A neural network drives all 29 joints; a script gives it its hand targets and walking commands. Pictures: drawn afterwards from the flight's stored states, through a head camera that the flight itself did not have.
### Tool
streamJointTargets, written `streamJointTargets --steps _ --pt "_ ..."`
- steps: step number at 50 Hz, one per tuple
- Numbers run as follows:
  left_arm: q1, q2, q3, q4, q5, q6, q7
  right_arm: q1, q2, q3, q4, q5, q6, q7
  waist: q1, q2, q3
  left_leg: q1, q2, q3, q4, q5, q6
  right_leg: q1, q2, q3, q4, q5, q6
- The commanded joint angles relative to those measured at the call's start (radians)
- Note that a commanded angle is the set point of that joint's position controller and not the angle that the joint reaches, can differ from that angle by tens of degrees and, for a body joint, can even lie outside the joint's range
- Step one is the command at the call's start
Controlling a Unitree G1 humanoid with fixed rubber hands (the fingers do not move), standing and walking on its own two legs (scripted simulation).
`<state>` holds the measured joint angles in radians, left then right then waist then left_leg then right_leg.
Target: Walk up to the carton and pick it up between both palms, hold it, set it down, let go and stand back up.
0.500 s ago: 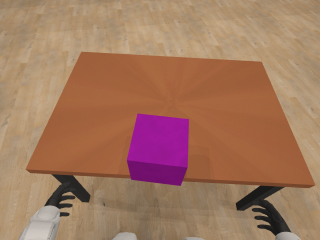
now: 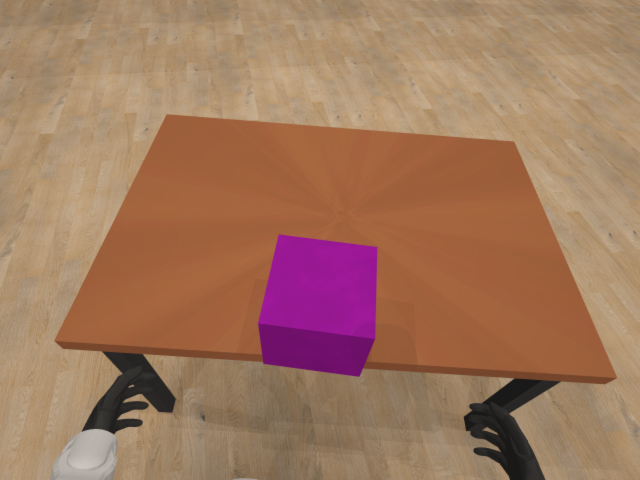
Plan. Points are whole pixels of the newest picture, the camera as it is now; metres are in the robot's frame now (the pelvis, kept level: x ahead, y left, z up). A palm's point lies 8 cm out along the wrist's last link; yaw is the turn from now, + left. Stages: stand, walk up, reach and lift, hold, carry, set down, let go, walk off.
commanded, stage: reach and lift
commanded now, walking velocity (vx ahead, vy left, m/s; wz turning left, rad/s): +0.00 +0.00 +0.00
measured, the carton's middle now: (319, 306) +0.40 +0.01 -0.13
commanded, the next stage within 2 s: none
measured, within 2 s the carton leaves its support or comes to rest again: neither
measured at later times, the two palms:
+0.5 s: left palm (123, 410) +0.20 +0.25 -0.05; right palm (500, 446) +0.17 -0.21 -0.05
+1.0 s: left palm (141, 397) +0.21 +0.24 -0.05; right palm (492, 431) +0.19 -0.21 -0.05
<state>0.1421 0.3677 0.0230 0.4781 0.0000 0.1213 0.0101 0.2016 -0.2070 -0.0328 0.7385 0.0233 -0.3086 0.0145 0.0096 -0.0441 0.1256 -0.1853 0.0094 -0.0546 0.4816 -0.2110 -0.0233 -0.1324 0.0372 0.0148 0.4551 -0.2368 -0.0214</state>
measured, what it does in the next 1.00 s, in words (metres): stands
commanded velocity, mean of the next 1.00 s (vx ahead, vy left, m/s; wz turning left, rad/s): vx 0.00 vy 0.00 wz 0.00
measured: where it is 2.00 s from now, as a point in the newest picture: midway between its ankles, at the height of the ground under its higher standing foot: outside the picture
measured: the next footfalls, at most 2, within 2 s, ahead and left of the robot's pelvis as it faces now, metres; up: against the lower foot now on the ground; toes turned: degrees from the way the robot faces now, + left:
none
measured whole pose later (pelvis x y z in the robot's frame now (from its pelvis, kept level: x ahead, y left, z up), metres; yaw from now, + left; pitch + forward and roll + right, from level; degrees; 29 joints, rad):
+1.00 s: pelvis +0.02 +0.00 +0.00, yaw +0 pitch -3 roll +0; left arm 0.15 0.35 -0.09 0.65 -0.14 -0.52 -0.04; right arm 0.21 -0.06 -0.03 0.71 0.16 -0.58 -0.03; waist 0.01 -0.05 0.11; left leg -0.21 0.01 -0.05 0.54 -0.27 -0.02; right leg -0.16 0.04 0.01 0.52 -0.30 -0.02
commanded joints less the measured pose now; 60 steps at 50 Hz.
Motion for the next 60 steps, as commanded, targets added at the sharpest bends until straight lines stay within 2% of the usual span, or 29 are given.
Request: streamJointTargets --steps 1,6,8,11,14,17,18,22,23,29,34,37,39,42,45,46,49,50,52,53,55,58,60 --pt "0.024 0.021 0.017 -0.097 -0.109 -0.097 -0.003 0.056 -0.07 -0.094 -0.157 0.05 -0.055 -0.029 0.006 0.059 -0.19 0.204 -0.016 0.122 -0.128 0.047 0.001 -0.086 -0.054 -0.014 -0.158 -0.02 -0.005" --pt "0.025 0.024 0.011 -0.061 -0.136 -0.197 -0.015 0.051 -0.023 -0.065 -0.171 0.065 -0.1 -0.04 0.015 0.058 -0.193 0.196 -0.018 0.125 -0.123 0.072 0.0 -0.063 -0.058 0.002 -0.155 0.012 0.008" --pt "0.031 0.034 0.017 -0.037 -0.151 -0.244 -0.027 0.069 -0.001 -0.045 -0.172 0.073 -0.12 -0.048 0.018 0.039 -0.213 0.202 -0.021 0.127 -0.111 0.089 0.003 -0.047 -0.06 0.012 -0.152 0.035 0.013" --pt "0.027 0.031 0.005 -0.024 -0.162 -0.311 -0.033 0.059 0.015 -0.034 -0.156 0.088 -0.155 -0.048 0.025 0.055 -0.23 0.211 -0.02 0.12 -0.101 0.096 -0.005 -0.048 -0.056 0.016 -0.15 0.021 0.008" --pt "0.051 0.028 -0.007 0.005 -0.177 -0.367 -0.047 0.068 0.023 -0.03 -0.142 0.094 -0.187 -0.054 0.028 0.041 -0.22 0.215 -0.017 0.112 -0.091 0.118 -0.007 -0.05 -0.055 0.015 -0.151 0.04 0.007" --pt "0.055 0.023 -0.015 -0.002 -0.184 -0.422 -0.053 0.071 0.039 -0.015 -0.129 0.112 -0.217 -0.053 0.036 0.065 -0.244 0.219 -0.014 0.099 -0.074 0.145 -0.013 -0.051 -0.052 0.015 -0.139 0.055 0.0" --pt "0.046 0.031 -0.016 0.001 -0.185 -0.442 -0.051 0.068 0.043 -0.013 -0.135 0.111 -0.224 -0.054 0.039 0.068 -0.243 0.206 -0.014 0.096 -0.08 0.118 -0.014 -0.057 -0.052 0.018 -0.14 0.018 -0.001" --pt "0.064 0.01 -0.033 0.047 -0.206 -0.501 -0.065 0.07 0.068 0.012 -0.122 0.136 -0.261 -0.058 0.04 0.052 -0.217 0.193 -0.014 0.088 -0.065 0.127 -0.013 -0.064 -0.056 0.028 -0.14 0.023 -0.002" --pt "0.043 0.016 -0.035 0.023 -0.203 -0.519 -0.064 0.061 0.07 0.01 -0.136 0.134 -0.269 -0.056 0.046 0.055 -0.246 0.194 -0.014 0.082 -0.061 0.144 -0.012 -0.065 -0.052 0.023 -0.131 0.039 -0.004" --pt "0.043 -0.001 -0.056 0.042 -0.213 -0.598 -0.063 0.052 0.089 0.036 -0.146 0.157 -0.31 -0.056 0.041 0.079 -0.238 0.17 -0.014 0.071 -0.05 0.127 -0.013 -0.087 -0.056 0.028 -0.118 0.007 -0.005" --pt "0.007 -0.01 -0.073 0.066 -0.236 -0.656 -0.066 0.017 0.115 0.063 -0.16 0.165 -0.333 -0.057 0.035 0.054 -0.233 0.13 -0.011 0.059 -0.03 0.106 -0.004 -0.122 -0.055 0.03 -0.104 -0.021 -0.004" --pt "-0.014 -0.016 -0.071 0.069 -0.241 -0.677 -0.064 -0.001 0.139 0.097 -0.184 0.178 -0.339 -0.058 0.034 0.055 -0.219 0.072 -0.018 0.055 -0.02 0.085 0.006 -0.122 -0.064 0.046 -0.09 -0.029 -0.004" --pt "0.004 -0.021 -0.08 0.029 -0.246 -0.692 -0.057 -0.013 0.131 0.086 -0.187 0.182 -0.343 -0.054 0.028 0.078 -0.228 0.083 -0.013 0.049 -0.014 0.12 -0.001 -0.124 -0.057 0.039 -0.075 0.008 -0.008" --pt "-0.046 -0.013 -0.082 0.054 -0.252 -0.69 -0.058 -0.062 0.119 0.075 -0.162 0.175 -0.331 -0.056 0.026 0.084 -0.218 0.052 -0.013 0.047 -0.004 0.072 0.002 -0.14 -0.058 0.047 -0.068 -0.039 -0.007" --pt "-0.076 -0.014 -0.085 0.03 -0.26 -0.689 -0.043 -0.098 0.116 0.083 -0.195 0.169 -0.324 -0.05 0.027 0.099 -0.232 0.025 -0.012 0.04 0.0 0.061 0.003 -0.146 -0.06 0.051 -0.051 -0.033 -0.01" --pt "-0.09 -0.016 -0.095 0.048 -0.268 -0.685 -0.041 -0.112 0.117 0.082 -0.189 0.173 -0.319 -0.049 0.018 0.098 -0.224 0.012 -0.012 0.041 0.001 0.057 0.004 -0.14 -0.06 0.05 -0.043 -0.027 -0.008" --pt "-0.139 -0.007 -0.094 0.042 -0.288 -0.683 -0.039 -0.159 0.113 0.094 -0.218 0.163 -0.303 -0.049 0.022 0.075 -0.241 -0.022 -0.013 0.04 0.012 0.051 0.012 -0.141 -0.064 0.056 -0.024 -0.01 0.001" --pt "-0.13 -0.01 -0.106 0.009 -0.291 -0.686 -0.034 -0.141 0.116 0.087 -0.225 0.164 -0.301 -0.047 0.013 0.095 -0.255 -0.014 -0.01 0.035 0.01 0.069 0.006 -0.14 -0.062 0.051 -0.022 0.009 -0.002" --pt "-0.189 0.001 -0.101 -0.002 -0.285 -0.683 -0.02 -0.197 0.099 0.079 -0.242 0.163 -0.297 -0.043 0.02 0.122 -0.292 -0.031 -0.011 0.029 0.022 0.069 0.006 -0.144 -0.061 0.054 -0.005 0.016 -0.003" --pt "-0.205 0.0 -0.103 0.007 -0.291 -0.681 -0.019 -0.21 0.096 0.08 -0.238 0.168 -0.293 -0.041 0.006 0.115 -0.289 -0.039 -0.01 0.034 0.022 0.063 0.009 -0.141 -0.06 0.049 0.003 0.028 0.003" --pt "-0.22 0.0 -0.107 -0.002 -0.294 -0.676 -0.014 -0.217 0.101 0.089 -0.239 0.173 -0.28 -0.039 0.003 0.129 -0.293 -0.061 -0.012 0.032 0.025 0.063 0.011 -0.132 -0.065 0.054 0.01 0.043 0.006" --pt "-0.229 0.0 -0.102 0.001 -0.308 -0.666 -0.016 -0.23 0.102 0.094 -0.238 0.169 -0.267 -0.048 -0.006 0.096 -0.324 -0.078 -0.011 0.033 0.032 0.086 0.014 -0.096 -0.064 0.054 0.026 0.11 0.016" --pt "-0.286 0.019 -0.096 -0.014 -0.301 -0.655 -0.011 -0.284 0.097 0.081 -0.238 0.169 -0.253 -0.051 -0.01 0.125 -0.353 -0.083 -0.011 0.028 0.036 0.083 0.012 -0.09 -0.066 0.054 0.034 0.125 0.016"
